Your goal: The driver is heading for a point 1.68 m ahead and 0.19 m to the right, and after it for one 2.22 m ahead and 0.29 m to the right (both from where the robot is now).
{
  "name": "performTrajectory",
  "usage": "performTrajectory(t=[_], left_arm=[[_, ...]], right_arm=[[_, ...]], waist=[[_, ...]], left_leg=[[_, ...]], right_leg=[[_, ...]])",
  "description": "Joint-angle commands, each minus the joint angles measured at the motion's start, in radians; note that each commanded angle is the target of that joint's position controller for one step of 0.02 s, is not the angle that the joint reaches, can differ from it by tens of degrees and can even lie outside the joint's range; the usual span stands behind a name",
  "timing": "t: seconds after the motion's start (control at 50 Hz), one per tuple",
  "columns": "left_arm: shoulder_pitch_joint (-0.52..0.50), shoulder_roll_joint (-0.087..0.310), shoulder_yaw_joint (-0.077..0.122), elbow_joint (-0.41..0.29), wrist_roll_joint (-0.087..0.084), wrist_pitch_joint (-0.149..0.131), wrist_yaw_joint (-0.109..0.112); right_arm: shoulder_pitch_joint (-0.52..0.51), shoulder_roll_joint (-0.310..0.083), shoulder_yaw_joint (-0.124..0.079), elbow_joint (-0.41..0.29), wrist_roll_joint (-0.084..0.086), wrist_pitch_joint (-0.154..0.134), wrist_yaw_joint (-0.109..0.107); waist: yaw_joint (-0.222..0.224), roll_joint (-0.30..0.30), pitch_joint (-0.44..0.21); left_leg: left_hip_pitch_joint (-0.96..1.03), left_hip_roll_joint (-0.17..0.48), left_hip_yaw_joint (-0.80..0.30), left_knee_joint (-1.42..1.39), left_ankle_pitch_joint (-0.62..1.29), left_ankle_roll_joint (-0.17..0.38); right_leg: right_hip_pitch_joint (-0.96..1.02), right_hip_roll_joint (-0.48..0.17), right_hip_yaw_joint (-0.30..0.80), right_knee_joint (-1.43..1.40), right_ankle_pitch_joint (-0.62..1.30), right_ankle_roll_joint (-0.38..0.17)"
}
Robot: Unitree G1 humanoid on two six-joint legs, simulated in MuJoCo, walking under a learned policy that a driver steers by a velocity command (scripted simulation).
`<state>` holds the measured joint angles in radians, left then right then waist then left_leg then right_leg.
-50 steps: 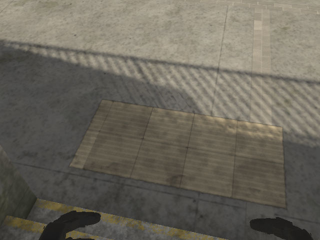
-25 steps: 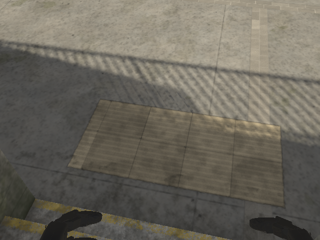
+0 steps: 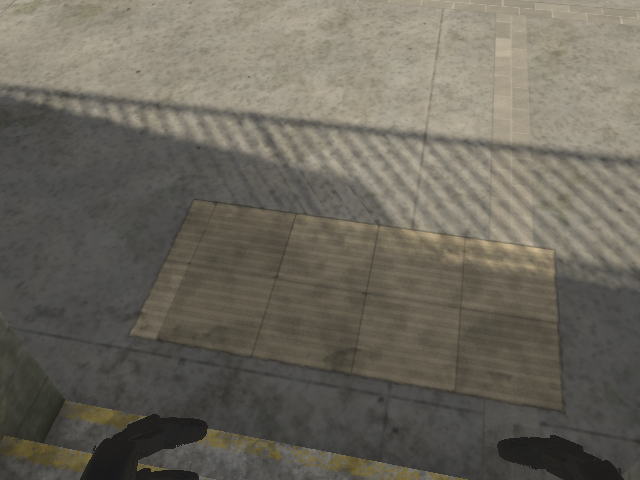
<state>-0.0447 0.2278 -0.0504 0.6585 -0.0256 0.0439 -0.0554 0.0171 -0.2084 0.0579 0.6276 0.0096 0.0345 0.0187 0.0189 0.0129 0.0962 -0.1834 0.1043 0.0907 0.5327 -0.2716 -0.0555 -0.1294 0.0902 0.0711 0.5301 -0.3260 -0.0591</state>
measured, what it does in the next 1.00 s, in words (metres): stands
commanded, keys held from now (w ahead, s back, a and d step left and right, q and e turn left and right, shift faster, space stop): w+shift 0.20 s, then shift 0.80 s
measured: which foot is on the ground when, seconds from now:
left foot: down 0.00-1.00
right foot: down 0.00-1.00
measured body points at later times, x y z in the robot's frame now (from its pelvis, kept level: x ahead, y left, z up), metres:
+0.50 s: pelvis +0.02 +0.00 +0.00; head +0.01 +0.00 +0.45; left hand +0.18 +0.22 -0.10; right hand +0.12 -0.22 -0.13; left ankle +0.01 +0.15 -0.73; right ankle -0.02 -0.09 -0.73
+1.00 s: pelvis +0.02 +0.02 +0.01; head +0.01 +0.02 +0.46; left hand +0.09 +0.25 -0.13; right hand +0.06 -0.21 -0.14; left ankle +0.01 +0.15 -0.73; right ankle -0.02 -0.09 -0.73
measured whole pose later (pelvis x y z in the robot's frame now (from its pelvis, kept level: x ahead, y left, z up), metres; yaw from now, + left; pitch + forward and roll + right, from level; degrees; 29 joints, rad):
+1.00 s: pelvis +0.02 +0.02 +0.01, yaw +1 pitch -2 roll +0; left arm 0.26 0.19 -0.02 0.90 -0.02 0.01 -0.04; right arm 0.28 -0.20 0.02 1.00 0.01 0.03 0.03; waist -0.01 0.00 0.00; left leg -0.13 0.07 0.09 0.41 -0.24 -0.03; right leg -0.05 0.05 0.07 0.38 -0.28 -0.02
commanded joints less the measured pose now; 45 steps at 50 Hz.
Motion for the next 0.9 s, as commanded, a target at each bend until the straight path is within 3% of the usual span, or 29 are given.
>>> performTrajectory(t=[0.02,0.2,0.28,0.4,0.42,0.46,0.48,0.52,0.58,0.6,0.62,0.68,0.7,0.72,0.74,0.76,0.78,0.8,0.82,0.84,0.86,0.88,0.9], left_arm=[[-0.12,0.098,0.027,-0.096,-0.001,-0.018,0.001],[-0.121,0.098,0.027,-0.098,-0.002,-0.019,0.001],[-0.056,0.094,0.024,-0.075,0.005,-0.026,0.0],[-0.005,0.079,0.016,-0.063,0.015,-0.027,-0.021],[0.279,0.061,0.017,0.043,0.08,-0.075,-0.03],[0.271,0.13,0.045,0.074,0.079,-0.102,-0.04],[0.23,0.127,0.05,0.062,0.077,-0.097,-0.044],[0.217,0.102,0.054,0.06,0.062,-0.07,-0.048],[0.254,0.078,0.052,0.093,0.047,-0.051,-0.05],[0.131,0.057,0.043,0.061,-0.014,-0.041,-0.016],[0.118,0.058,0.042,0.059,-0.016,-0.037,0.0],[0.195,0.065,0.042,0.098,-0.001,-0.033,0.022],[0.422,0.079,0.039,0.169,0.075,-0.039,-0.031],[0.272,0.062,0.042,0.143,0.01,-0.037,0.001],[0.439,0.09,0.045,0.185,0.068,-0.038,-0.04],[0.283,0.064,0.043,0.155,0.006,-0.037,-0.005],[0.249,0.063,0.04,0.138,-0.002,-0.035,0.009],[0.421,0.088,0.048,0.191,0.063,-0.028,-0.037],[0.282,0.066,0.046,0.161,0.011,-0.035,-0.003],[0.256,0.064,0.043,0.151,-0.001,-0.038,0.012],[0.42,0.083,0.049,0.205,0.069,-0.029,-0.036],[0.407,0.095,0.062,0.208,0.074,-0.031,-0.046],[0.287,0.057,0.05,0.171,0.007,-0.04,-0.007]], right_arm=[[-0.097,-0.08,-0.024,-0.095,0.0,-0.018,-0.002],[-0.094,-0.077,-0.024,-0.097,0.0,-0.018,-0.002],[-0.021,-0.083,-0.023,-0.085,-0.013,-0.024,0.008],[0.058,-0.094,-0.023,-0.053,-0.018,-0.019,0.03],[0.368,-0.069,-0.01,0.147,-0.122,-0.04,0.042],[0.331,-0.108,-0.032,0.167,-0.089,-0.052,0.056],[0.309,-0.108,-0.032,0.177,-0.09,-0.055,0.055],[0.33,-0.111,-0.037,0.226,-0.092,-0.052,0.054],[0.375,-0.122,-0.04,0.296,-0.089,-0.048,0.057],[0.165,-0.117,-0.058,0.173,0.019,-0.029,0.031],[0.163,-0.101,-0.048,0.172,0.019,-0.021,0.021],[0.262,-0.086,-0.043,0.219,0.0,-0.013,0.007],[0.517,-0.092,-0.027,0.372,-0.128,-0.011,0.052],[0.319,-0.107,-0.054,0.269,-0.011,-0.009,0.022],[0.504,-0.104,-0.033,0.383,-0.11,-0.005,0.056],[0.308,-0.107,-0.054,0.283,-0.003,-0.007,0.027],[0.269,-0.091,-0.045,0.265,0.013,-0.01,0.017],[0.483,-0.085,-0.032,0.393,-0.114,-0.009,0.058],[0.296,-0.108,-0.056,0.3,-0.001,-0.012,0.028],[0.272,-0.091,-0.049,0.289,0.013,-0.012,0.014],[0.479,-0.085,-0.034,0.41,-0.119,-0.012,0.058],[0.471,-0.127,-0.055,0.426,-0.125,-0.019,0.066],[0.278,-0.105,-0.063,0.324,0.012,-0.018,0.028]], waist=[[0.0,-0.006,-0.16],[-0.002,-0.006,-0.162],[-0.019,-0.022,-0.213],[-0.028,-0.031,-0.118],[0.013,-0.034,0.15],[0.008,-0.012,-0.03],[0.002,-0.033,-0.073],[0.006,-0.027,-0.099],[0.008,-0.021,-0.041],[-0.023,0.009,-0.13],[-0.03,0.018,-0.156],[-0.032,0.004,-0.145],[0.003,-0.051,0.035],[-0.034,0.003,-0.071],[-0.001,-0.03,0.037],[-0.033,0.011,-0.054],[-0.035,0.001,-0.092],[-0.002,-0.048,0.034],[-0.032,0.013,-0.049],[-0.035,0.006,-0.075],[-0.006,-0.056,0.051],[-0.01,-0.022,0.071],[-0.03,0.027,-0.052]], left_leg=[[0.077,0.044,-0.038,-0.023,0.277,0.044],[0.078,0.045,-0.033,-0.022,0.273,0.041],[0.078,0.044,-0.033,0.003,0.219,0.034],[-0.005,0.046,-0.04,-0.041,0.009,0.029],[-0.125,0.057,-0.095,-0.092,0.058,-0.006],[0.003,0.046,-0.072,-0.075,0.112,-0.003],[0.03,0.043,-0.06,-0.064,0.144,0.002],[0.039,0.039,-0.057,-0.068,0.156,0.007],[0.007,0.031,-0.053,-0.087,0.099,0.008],[0.06,0.057,-0.072,-0.117,0.175,0.016],[0.058,0.061,-0.082,-0.124,0.202,0.011],[0.083,0.061,-0.087,-0.129,0.252,0.019],[-0.012,0.016,-0.049,-0.137,0.171,0.027],[0.081,0.052,-0.085,-0.151,0.166,0.03],[-0.003,0.002,-0.037,-0.146,0.143,0.029],[0.065,0.048,-0.085,-0.163,0.135,0.032],[0.065,0.062,-0.097,-0.159,0.18,0.029],[0.007,0.004,-0.04,-0.158,0.172,0.026],[0.068,0.052,-0.093,-0.159,0.177,0.034],[0.064,0.062,-0.101,-0.159,0.212,0.032],[0.013,0.001,-0.036,-0.166,0.187,0.029],[0.017,-0.023,-0.025,-0.166,0.178,0.025],[0.072,0.05,-0.088,-0.156,0.191,0.042]], right_leg=[[-0.02,-0.119,0.13,-0.1,0.242,-0.013],[-0.021,-0.119,0.132,-0.1,0.25,-0.013],[0.01,-0.125,0.137,-0.051,0.361,-0.019],[-0.068,-0.132,0.177,-0.083,0.212,-0.023],[-0.052,-0.164,0.142,-0.153,0.359,0.055],[0.026,-0.16,0.13,-0.125,0.518,0.09],[0.044,-0.15,0.117,-0.12,0.526,0.086],[0.079,-0.136,0.104,-0.127,0.485,0.065],[0.064,-0.122,0.093,-0.168,0.379,0.045],[0.019,-0.167,0.144,-0.135,0.418,0.016],[0.053,-0.174,0.132,-0.135,0.43,0.015],[0.053,-0.184,0.134,-0.139,0.444,0.018],[0.063,-0.106,0.053,-0.213,0.343,0.027],[-0.002,-0.183,0.137,-0.164,0.37,0.018],[0.061,-0.095,0.046,-0.226,0.318,0.025],[-0.007,-0.187,0.135,-0.18,0.343,0.017],[0.025,-0.194,0.135,-0.187,0.372,0.017],[0.054,-0.097,0.037,-0.229,0.316,0.028],[-0.013,-0.191,0.134,-0.185,0.36,0.02],[0.01,-0.201,0.133,-0.192,0.386,0.023],[0.029,-0.087,0.026,-0.236,0.296,0.029],[-0.001,-0.077,0.028,-0.229,0.297,0.031],[-0.016,-0.2,0.129,-0.205,0.355,0.022]])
